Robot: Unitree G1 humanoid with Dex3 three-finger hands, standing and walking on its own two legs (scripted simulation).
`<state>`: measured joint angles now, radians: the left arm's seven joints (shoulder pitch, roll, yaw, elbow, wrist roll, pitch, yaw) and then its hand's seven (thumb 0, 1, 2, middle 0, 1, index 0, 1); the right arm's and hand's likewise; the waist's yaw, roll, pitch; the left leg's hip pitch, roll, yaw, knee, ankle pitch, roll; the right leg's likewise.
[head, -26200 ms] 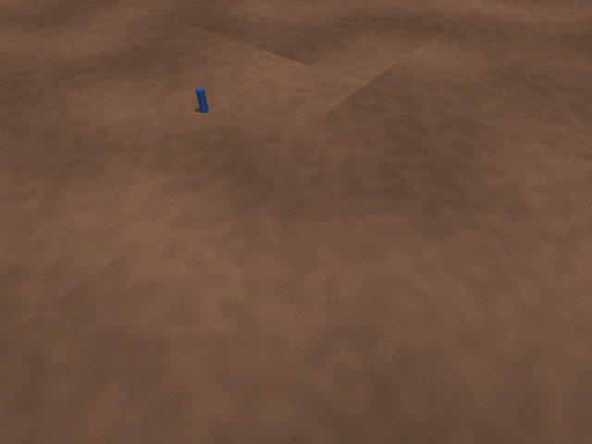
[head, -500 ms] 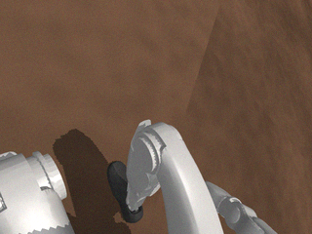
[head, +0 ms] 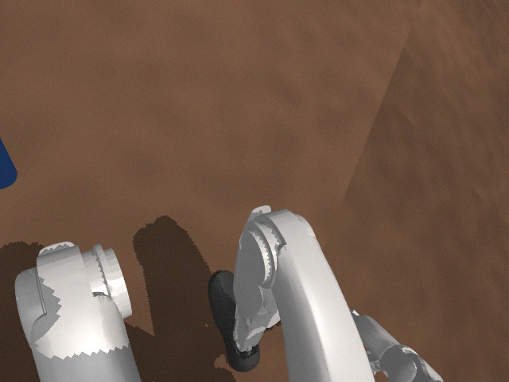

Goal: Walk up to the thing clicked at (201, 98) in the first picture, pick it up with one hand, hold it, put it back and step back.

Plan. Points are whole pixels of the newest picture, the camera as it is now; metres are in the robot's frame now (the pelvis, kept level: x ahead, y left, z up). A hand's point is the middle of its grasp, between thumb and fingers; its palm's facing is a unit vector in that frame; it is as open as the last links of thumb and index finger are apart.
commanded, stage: rise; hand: left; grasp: from the side
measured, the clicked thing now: out of the picture +0.47 +0.30 -0.23
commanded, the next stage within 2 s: home in 0.02 s
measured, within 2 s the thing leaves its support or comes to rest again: neither
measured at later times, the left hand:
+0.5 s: hand out of the picture +0.32 +0.38 +0.01, palm faces +0.28 -0.83 -0.49, open 17.1 cm
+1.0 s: hand out of the picture +0.25 +0.28 +0.22, palm faces +0.35 -0.86 -0.38, open 17.2 cm
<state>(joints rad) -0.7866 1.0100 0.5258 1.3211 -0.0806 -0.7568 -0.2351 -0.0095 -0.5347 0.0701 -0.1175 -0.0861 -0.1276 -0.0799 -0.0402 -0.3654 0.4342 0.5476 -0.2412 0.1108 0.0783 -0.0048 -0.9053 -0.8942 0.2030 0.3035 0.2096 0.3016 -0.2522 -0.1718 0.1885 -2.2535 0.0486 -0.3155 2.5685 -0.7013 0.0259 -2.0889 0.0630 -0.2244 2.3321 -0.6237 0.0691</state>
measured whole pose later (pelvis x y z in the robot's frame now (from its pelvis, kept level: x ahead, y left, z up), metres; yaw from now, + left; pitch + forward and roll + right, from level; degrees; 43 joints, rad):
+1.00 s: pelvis +0.07 -0.01 +0.32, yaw +14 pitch +23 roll -3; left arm 0.08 0.32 0.14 0.38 0.00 0.15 0.14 -0.01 -0.50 0.08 -0.07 -0.06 -0.07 -0.06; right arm 0.19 -0.24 0.00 0.52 0.05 0.02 -0.11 0.00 -0.90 -0.90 0.20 0.30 0.21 0.30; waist -0.06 0.01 -0.18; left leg -1.22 0.06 -0.05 1.40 -0.58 -0.02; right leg -1.18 0.00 -0.06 1.35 -0.57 0.00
